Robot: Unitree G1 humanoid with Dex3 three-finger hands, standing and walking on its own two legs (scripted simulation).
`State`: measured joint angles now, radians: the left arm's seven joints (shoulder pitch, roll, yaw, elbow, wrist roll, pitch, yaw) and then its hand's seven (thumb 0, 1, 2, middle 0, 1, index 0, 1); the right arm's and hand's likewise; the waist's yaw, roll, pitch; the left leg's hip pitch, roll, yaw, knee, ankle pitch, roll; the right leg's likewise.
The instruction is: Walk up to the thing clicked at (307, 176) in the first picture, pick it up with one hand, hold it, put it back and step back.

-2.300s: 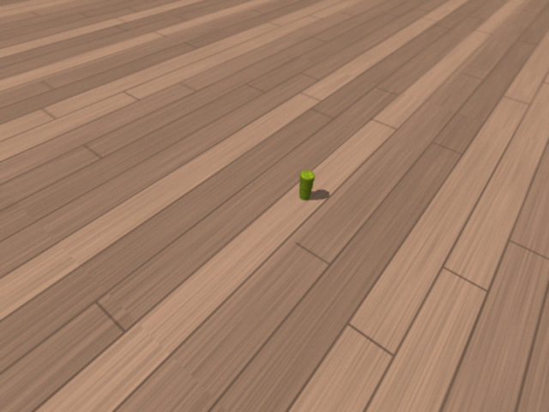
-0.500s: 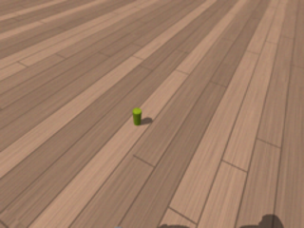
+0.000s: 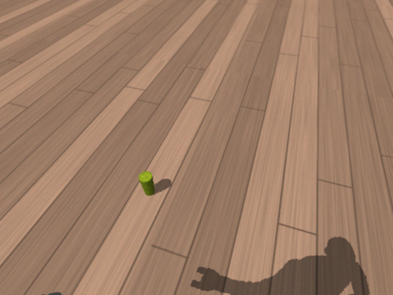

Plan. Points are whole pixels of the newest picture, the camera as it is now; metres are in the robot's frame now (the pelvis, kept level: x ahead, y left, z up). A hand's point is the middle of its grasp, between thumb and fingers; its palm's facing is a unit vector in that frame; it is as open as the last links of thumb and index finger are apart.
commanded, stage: walk up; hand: left
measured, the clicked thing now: (147, 184) +0.84 +0.25 -0.68
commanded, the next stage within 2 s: none
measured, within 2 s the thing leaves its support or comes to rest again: neither
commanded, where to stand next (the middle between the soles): +0.50 +0.04 m, yaw +1 degrees
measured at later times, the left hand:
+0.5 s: hand (54, 287) +0.21 +0.32 -0.14, palm faces +0.00 -0.93 -0.37, open 7.4 cm
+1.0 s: hand (89, 189) +0.46 +0.30 -0.12, palm faces -0.07 -0.92 -0.39, open 7.4 cm
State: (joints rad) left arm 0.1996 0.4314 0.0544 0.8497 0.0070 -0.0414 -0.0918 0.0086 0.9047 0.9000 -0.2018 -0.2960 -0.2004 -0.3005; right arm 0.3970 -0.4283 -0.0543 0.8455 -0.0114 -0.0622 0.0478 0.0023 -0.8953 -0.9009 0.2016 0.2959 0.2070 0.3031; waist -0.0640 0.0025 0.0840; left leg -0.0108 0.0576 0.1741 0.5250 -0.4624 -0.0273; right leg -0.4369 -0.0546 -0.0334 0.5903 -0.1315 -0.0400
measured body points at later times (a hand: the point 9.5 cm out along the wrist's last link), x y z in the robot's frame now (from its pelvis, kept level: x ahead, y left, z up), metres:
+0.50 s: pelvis +0.20 +0.03 +0.00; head +0.21 +0.04 +0.45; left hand +0.21 +0.36 -0.11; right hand +0.28 -0.30 -0.09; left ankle +0.29 +0.16 -0.72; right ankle +0.12 -0.11 -0.72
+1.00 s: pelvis +0.36 +0.03 +0.00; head +0.39 +0.01 +0.45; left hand +0.46 +0.34 -0.09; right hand +0.38 -0.29 -0.12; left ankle +0.29 +0.16 -0.72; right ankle +0.45 -0.09 -0.72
